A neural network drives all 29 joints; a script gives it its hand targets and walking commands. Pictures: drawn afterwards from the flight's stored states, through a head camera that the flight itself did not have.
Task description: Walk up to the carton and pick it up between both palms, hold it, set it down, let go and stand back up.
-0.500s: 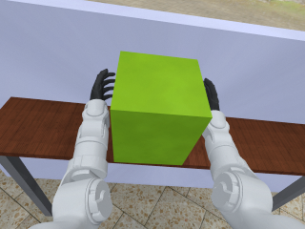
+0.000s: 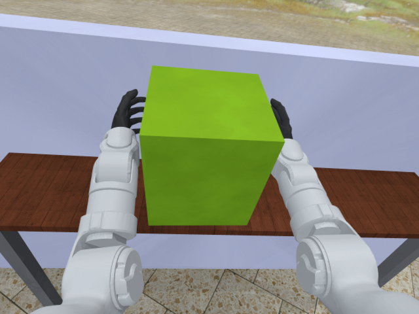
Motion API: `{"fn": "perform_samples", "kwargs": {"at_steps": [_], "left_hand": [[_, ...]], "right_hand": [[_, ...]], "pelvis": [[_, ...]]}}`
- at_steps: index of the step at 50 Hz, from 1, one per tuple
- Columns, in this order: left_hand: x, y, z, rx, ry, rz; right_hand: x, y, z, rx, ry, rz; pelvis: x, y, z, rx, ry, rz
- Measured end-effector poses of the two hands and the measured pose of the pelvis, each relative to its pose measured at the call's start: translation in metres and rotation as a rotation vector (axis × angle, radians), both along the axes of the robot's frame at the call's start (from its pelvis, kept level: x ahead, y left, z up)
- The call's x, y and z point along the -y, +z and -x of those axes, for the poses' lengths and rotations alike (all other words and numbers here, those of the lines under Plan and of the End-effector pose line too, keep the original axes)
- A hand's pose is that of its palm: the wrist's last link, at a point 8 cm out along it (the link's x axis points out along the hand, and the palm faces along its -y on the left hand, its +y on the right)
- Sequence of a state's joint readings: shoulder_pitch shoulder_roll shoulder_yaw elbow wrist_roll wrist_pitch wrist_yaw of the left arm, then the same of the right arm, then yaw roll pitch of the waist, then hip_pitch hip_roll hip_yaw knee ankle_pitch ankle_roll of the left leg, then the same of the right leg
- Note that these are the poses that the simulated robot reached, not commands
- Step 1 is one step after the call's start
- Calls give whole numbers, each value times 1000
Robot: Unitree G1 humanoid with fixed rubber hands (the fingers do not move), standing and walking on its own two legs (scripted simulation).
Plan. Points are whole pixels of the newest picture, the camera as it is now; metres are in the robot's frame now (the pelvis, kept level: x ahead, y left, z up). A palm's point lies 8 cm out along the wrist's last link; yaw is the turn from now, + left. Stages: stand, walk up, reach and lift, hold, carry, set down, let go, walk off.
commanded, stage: reach and lift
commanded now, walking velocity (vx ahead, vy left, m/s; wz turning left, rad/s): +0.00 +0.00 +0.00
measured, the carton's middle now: (202, 150) +0.40 +0.01 +0.15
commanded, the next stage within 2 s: hold in 1.56 s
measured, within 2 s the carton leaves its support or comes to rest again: neither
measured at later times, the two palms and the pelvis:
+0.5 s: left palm (118, 118) +0.38 +0.16 +0.23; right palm (284, 124) +0.38 -0.14 +0.23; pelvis +0.00 +0.01 +0.00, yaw +0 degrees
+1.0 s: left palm (119, 103) +0.38 +0.16 +0.25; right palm (292, 107) +0.38 -0.14 +0.27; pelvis +0.01 +0.01 +0.00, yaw -1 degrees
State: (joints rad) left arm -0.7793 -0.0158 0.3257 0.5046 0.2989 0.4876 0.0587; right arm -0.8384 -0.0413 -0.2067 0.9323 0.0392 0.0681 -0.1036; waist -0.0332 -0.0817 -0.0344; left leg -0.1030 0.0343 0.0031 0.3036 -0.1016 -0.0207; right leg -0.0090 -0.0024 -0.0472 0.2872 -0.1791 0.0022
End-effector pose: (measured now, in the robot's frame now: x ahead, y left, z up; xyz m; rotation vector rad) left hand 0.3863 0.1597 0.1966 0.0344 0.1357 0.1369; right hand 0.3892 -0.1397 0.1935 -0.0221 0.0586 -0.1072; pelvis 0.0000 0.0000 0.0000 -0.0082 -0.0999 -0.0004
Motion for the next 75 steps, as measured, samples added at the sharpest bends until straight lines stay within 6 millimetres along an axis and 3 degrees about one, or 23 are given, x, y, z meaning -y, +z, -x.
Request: {"fn": "perform_samples", "kwargs": {"at_steps": [9, 22, 46, 75], "left_hand": [[1, 19, -1, -6, -11, -5], [-3, 25, 3, -19, -22, -11], [-1, 55, 5, -18, -21, 6], [1, 76, -1, -16, -31, 32]], "right_hand": [[1, 20, 0, -6, -9, -16], [-3, 33, 5, -20, -16, -22], [-1, 72, 6, -27, -19, -45], [1, 98, 2, -42, -21, -50]], "pelvis": [[0, 0, 1, 9, -2, -1], [-6, -1, -2, 31, -1, 5], [-8, -1, -4, -5, -11, 8], [-3, -1, -15, -21, -9, 9]]}}
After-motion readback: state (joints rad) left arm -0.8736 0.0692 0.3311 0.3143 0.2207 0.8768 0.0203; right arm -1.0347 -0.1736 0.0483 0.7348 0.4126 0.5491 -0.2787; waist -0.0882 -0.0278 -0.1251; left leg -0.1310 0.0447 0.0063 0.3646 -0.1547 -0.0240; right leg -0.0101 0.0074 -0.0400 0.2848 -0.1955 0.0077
